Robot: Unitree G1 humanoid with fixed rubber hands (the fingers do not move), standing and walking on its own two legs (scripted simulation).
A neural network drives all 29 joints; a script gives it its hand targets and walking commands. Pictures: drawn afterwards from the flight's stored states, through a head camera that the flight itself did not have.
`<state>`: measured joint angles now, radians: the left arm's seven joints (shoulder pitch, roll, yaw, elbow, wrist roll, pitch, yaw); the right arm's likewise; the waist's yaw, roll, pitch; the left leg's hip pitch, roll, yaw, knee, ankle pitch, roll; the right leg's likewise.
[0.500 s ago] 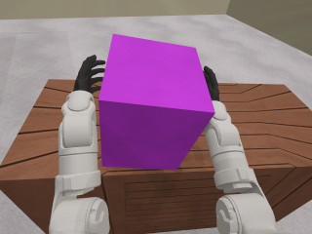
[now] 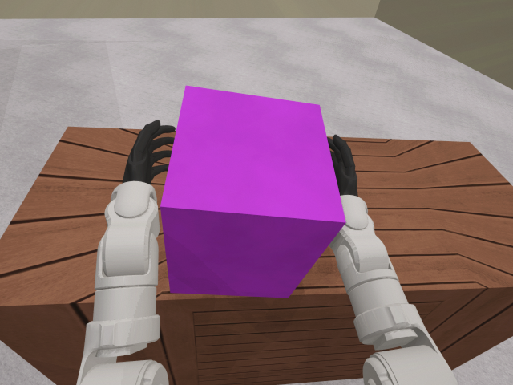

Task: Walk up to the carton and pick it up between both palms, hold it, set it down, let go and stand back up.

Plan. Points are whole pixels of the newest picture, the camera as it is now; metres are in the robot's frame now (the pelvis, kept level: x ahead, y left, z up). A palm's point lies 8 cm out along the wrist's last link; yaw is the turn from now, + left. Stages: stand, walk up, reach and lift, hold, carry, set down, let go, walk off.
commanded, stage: set down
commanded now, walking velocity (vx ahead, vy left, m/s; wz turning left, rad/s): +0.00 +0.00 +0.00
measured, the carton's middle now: (242, 202) +0.37 +0.00 +0.12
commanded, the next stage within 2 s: none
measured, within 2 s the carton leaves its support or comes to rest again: rests again in 1.64 s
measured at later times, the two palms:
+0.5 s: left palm (158, 187) +0.38 +0.13 +0.14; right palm (345, 198) +0.36 -0.17 +0.13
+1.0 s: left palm (165, 189) +0.40 +0.12 +0.12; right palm (341, 197) +0.38 -0.17 +0.11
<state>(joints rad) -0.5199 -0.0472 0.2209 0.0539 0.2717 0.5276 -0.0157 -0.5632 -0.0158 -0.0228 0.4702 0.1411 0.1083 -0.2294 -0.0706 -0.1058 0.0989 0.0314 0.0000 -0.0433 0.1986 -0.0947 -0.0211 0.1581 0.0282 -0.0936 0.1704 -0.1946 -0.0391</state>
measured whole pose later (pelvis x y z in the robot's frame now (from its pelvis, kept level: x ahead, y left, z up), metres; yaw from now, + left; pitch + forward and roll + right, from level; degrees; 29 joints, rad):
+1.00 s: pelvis +0.00 +0.00 +0.00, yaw +1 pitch +0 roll +1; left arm -0.66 -0.08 0.33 0.56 0.30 0.24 0.02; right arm -0.69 0.03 -0.30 0.81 -0.12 -0.02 -0.13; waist -0.08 -0.06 -0.01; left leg -0.12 0.00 -0.06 0.17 -0.06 -0.03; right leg 0.00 0.03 -0.11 0.16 -0.17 -0.05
